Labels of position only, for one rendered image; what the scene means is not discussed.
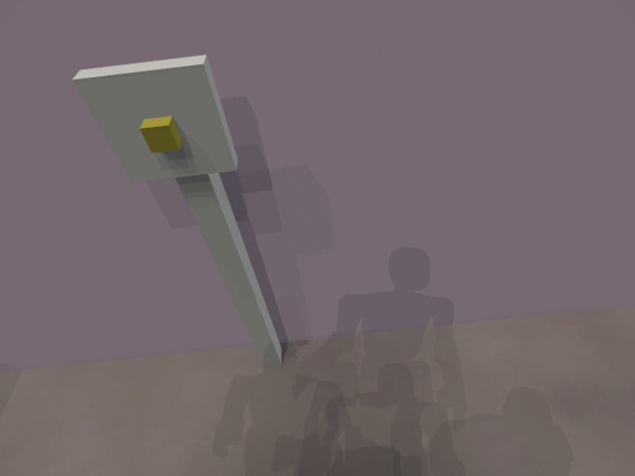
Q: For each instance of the panel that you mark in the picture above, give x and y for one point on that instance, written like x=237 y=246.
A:
x=120 y=97

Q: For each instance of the button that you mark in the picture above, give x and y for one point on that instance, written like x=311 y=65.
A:
x=161 y=134

